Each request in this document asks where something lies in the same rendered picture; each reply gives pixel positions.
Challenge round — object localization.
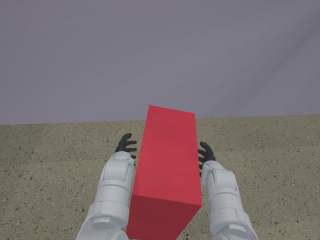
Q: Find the left robot hand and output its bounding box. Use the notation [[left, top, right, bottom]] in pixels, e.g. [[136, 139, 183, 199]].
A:
[[115, 133, 137, 166]]

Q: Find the right robot hand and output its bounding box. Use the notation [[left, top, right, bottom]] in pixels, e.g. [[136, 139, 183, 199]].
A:
[[197, 141, 216, 177]]

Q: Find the robot left forearm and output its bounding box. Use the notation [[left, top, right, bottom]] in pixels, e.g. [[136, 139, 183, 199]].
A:
[[75, 151, 134, 240]]

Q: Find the robot right forearm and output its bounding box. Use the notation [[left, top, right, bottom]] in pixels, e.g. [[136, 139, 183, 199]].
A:
[[200, 160, 259, 240]]

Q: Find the robot left upper arm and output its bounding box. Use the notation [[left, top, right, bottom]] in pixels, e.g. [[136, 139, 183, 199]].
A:
[[76, 228, 129, 240]]

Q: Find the carton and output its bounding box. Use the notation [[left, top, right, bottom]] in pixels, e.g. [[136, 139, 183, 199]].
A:
[[126, 105, 202, 240]]

